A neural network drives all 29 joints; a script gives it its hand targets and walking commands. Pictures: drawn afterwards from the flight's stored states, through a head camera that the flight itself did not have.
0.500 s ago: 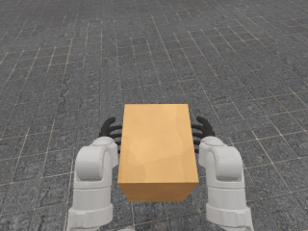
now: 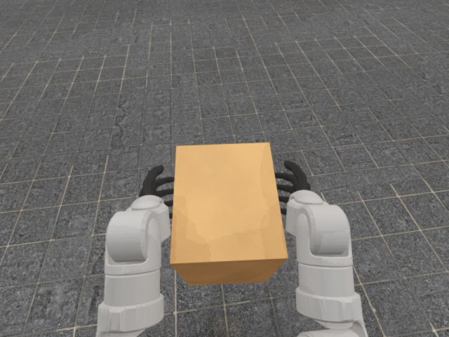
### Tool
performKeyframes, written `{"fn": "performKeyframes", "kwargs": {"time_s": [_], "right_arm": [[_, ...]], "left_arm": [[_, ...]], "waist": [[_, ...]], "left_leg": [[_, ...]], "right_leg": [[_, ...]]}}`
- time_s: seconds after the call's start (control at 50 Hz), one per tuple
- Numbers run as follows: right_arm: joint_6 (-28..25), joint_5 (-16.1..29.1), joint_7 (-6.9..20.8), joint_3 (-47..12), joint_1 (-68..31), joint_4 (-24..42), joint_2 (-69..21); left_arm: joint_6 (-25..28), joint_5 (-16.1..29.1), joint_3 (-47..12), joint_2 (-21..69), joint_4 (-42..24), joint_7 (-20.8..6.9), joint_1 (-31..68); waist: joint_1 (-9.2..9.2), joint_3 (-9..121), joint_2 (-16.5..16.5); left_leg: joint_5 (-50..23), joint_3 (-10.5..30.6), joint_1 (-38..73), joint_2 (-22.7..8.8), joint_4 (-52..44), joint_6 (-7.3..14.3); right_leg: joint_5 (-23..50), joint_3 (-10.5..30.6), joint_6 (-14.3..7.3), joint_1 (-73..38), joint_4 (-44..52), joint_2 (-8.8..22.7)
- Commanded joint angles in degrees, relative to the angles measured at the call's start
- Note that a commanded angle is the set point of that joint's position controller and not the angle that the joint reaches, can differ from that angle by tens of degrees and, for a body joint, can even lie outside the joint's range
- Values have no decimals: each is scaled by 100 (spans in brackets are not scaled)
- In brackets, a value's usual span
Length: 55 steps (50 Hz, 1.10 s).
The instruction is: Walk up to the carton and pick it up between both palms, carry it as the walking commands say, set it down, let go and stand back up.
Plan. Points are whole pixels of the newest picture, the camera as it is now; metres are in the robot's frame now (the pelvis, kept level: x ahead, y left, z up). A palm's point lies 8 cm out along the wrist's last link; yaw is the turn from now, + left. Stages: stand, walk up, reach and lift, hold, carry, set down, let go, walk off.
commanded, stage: carry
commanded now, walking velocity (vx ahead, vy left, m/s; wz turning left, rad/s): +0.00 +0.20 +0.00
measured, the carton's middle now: (225, 220) +0.33 +0.02 +0.01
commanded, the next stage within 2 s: none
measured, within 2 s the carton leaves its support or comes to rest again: neither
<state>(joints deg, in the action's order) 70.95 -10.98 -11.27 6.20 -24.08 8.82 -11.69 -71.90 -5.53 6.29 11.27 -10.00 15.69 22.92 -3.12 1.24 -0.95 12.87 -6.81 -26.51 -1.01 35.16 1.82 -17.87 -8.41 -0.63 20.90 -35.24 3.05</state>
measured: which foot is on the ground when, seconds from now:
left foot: up 0.00-0.24, down 0.26-0.54, up 0.56-0.80, down 0.82-1.00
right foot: down 0.00-0.28, up 0.30-0.50, down 0.52-0.82, up 0.84-1.00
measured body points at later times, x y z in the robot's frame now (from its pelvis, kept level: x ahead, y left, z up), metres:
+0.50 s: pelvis -0.08 +0.13 +0.00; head -0.06 +0.13 +0.45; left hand +0.23 +0.27 +0.09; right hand +0.25 +0.03 +0.09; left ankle -0.02 +0.23 -0.72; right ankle -0.09 +0.03 -0.71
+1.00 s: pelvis -0.17 +0.26 +0.01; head -0.14 +0.27 +0.46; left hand +0.14 +0.40 +0.08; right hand +0.16 +0.16 +0.09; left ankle -0.12 +0.36 -0.72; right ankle -0.18 +0.14 -0.68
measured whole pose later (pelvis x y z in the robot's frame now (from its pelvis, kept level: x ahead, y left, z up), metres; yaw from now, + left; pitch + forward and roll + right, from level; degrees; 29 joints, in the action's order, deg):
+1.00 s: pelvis -0.17 +0.26 +0.01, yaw +1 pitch +3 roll +0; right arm 72.1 -8.9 -15.3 5.9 -25.6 5.1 -12.3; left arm -73.5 -6.2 7.0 11.4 -8.5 17.9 23.6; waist -2.2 0.5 1.7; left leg 11.6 -6.1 -23.8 -2.0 32.0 2.3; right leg -28.2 -5.2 2.4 27.7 -54.5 2.9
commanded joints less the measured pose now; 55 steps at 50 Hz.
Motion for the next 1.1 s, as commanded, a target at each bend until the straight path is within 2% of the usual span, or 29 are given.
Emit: {"fn": "performKeyframes", "kwargs": {"time_s": [0.0,0.04,0.1,0.18,0.22,0.24,0.26,0.28,0.3,0.34,0.42,0.48,0.5,0.52,0.54,0.56,0.6,0.64,0.72,0.76,0.78,0.8,0.82,0.84,0.86,0.9,1.02,1.06,1.08], "right_arm": [[-6,2516,1612,-3459,-2074,159,-6039],[-89,2809,1632,-3724,-2799,472,-6065],[-61,2989,1654,-3893,-2898,605,-6082],[77,3033,1697,-3825,-2629,358,-5994],[136,3019,1754,-3776,-2409,139,-6031],[148,3019,1794,-3752,-2401,67,-6073],[127,3015,1831,-3713,-2334,-29,-6109],[54,2958,1843,-3550,-2352,-91,-6083],[64,2895,1839,-3436,-2376,-57,-6111],[9,2789,1826,-3351,-2299,52,-6208],[-54,2561,1696,-3150,-2443,250,-6085],[-5,2350,1600,-3112,-2127,-22,-6003],[-4,2360,1579,-3150,-2117,-96,-5989],[2,2379,1566,-3193,-2035,-206,-6044],[23,2487,1577,-3368,-2199,7,-6061],[-3,2603,1602,-3435,-2521,97,-6161],[-63,2866,1617,-3661,-3037,365,-6145],[-53,2974,1642,-3746,-3026,425,-6168],[71,3043,1667,-3736,-2858,254,-6081],[130,3027,1715,-3683,-2648,62,-6093],[153,3029,1750,-3661,-2590,-37,-6114],[157,3038,1790,-3639,-2624,-85,-6162],[101,3011,1822,-3560,-2538,-171,-6140],[77,2945,1822,-3397,-2618,-202,-6134],[85,2896,1831,-3320,-2451,-246,-6218],[17,2777,1800,-3220,-2466,-94,-6291],[-19,2424,1613,-2955,-2364,-60,-6035],[-31,2418,1592,-2994,-2358,-191,-5965],[-38,2460,1590,-3054,-2326,-261,-6027]], "left_arm": [[75,2480,-3342,6115,133,-2389,2344],[121,2479,-3333,6195,-4,-2357,2698],[166,2371,-3255,6187,-84,-2295,2597],[140,2105,-3165,5950,-135,-2177,2363],[106,2001,-3183,5926,-69,-2130,2262],[101,1963,-3216,5916,-64,-2121,2230],[109,1933,-3252,5891,-63,-2121,2154],[100,2071,-3374,5832,-357,-2138,2683],[98,2110,-3432,5997,-323,-2132,2825],[142,2361,-3606,6256,-475,-2176,3076],[74,2687,-3807,6257,-465,-2215,3364],[-24,2654,-3598,6187,-59,-2285,2997],[-30,2635,-3524,6153,33,-2314,2918],[-46,2590,-3422,6102,128,-2352,2736],[24,2400,-3157,6161,492,-2388,2331],[56,2512,-3231,6270,259,-2380,2627],[88,2453,-3192,6286,199,-2344,2803],[129,2396,-3167,6294,112,-2296,2764],[125,2162,-3075,6050,-2,-2189,2616],[92,2056,-3076,6006,61,-2137,2496],[76,2006,-3097,5997,84,-2118,2447],[78,1970,-3133,5985,83,-2109,2433],[76,2013,-3226,5945,-56,-2114,2544],[67,2071,-3278,6003,-132,-2108,2885],[75,2123,-3343,6133,-145,-2120,2968],[105,2423,-3531,6366,-347,-2170,3320],[-31,2639,-3527,6350,79,-2256,3186],[-33,2612,-3407,6344,332,-2301,3035],[-26,2576,-3336,6332,398,-2320,2958]], "waist": [[169,2038,1883],[161,1898,907],[211,1960,1197],[196,2074,1654],[279,2128,1458],[298,2181,987],[299,2264,-221],[385,2070,-1807],[429,2003,-1828],[405,2051,-1132],[370,2288,-1026],[269,2323,-833],[234,2364,-484],[181,2313,369],[193,2010,2078],[165,1955,1568],[167,1925,747],[211,1968,1043],[203,2094,1576],[268,2129,1583],[282,2164,1337],[306,2268,738],[330,2248,-1066],[411,2185,-1940],[431,2134,-1636],[393,2200,-1051],[345,2563,-826],[279,2518,-584],[281,2525,-191]], "left_leg": [[1788,779,-773,-134,1716,-200],[1216,1079,-923,-286,2372,-246],[830,568,-604,-280,1583,-391],[921,46,105,-55,328,-492],[293,-240,821,56,-938,-449],[15,107,1490,-223,-1374,-372],[-1023,1211,2023,-1130,-1565,-97],[-1782,2069,1959,-1895,-1658,507],[-2093,1862,1857,-1727,-1424,836],[-1970,1211,1873,-1451,-1223,862],[-1926,946,2168,-1310,-983,937],[-2129,938,1841,-1227,-761,834],[-1941,876,1380,-1063,-516,572],[-1093,784,315,-838,88,195],[1368,382,-727,-90,975,-162],[1607,993,-820,-205,1876,-188],[987,1049,-942,-308,2313,-259],[754,701,-747,-319,1769,-364],[941,120,6,-70,600,-484],[445,-145,525,38,-563,-465],[180,-179,1034,35,-1113,-424],[-226,402,1768,-422,-1369,-317],[-1837,1892,2063,-1663,-1559,175],[-2295,1929,2046,-1788,-1391,708],[-2486,1839,2016,-1716,-1289,906],[-2139,1244,2004,-1439,-1143,875],[-1796,1248,2228,-1471,-1100,938],[-1725,1149,1740,-1286,-998,538],[-1513,1070,1300,-1116,-732,235]], "right_leg": [[3687,2896,-1080,-1924,1476,2852],[3178,2080,-870,-1707,1360,2364],[3421,1008,-496,-1710,1025,1710],[3469,781,-444,-1658,727,1582],[2643,546,-176,-1436,298,1313],[2154,416,81,-943,-79,1156],[870,190,418,-58,-497,773],[-1295,-224,563,783,-1141,108],[-1910,179,402,763,-2253,18],[-1409,399,284,917,-2876,11],[-1006,254,221,790,-1576,14],[-27,169,41,-230,643,93],[574,493,27,-960,1326,478],[1315,1628,-121,-1864,1738,1530],[3212,2968,-897,-1969,1609,2749],[3695,2762,-1064,-1867,1496,2706],[3169,1903,-807,-1749,1353,2234],[3395,1169,-542,-1773,1109,1788],[3782,815,-457,-1683,779,1570],[3232,652,-292,-1600,445,1420],[2681,541,-69,-1342,200,1230],[2032,416,214,-734,-226,1073],[78,-72,565,428,-797,402],[-1776,30,504,785,-1734,89],[-1925,327,353,921,-2505,-45],[-1279,501,270,976,-2839,41],[-851,418,147,141,-182,-15],[520,442,68,-1005,1354,222],[912,999,-18,-1535,1546,807]]}}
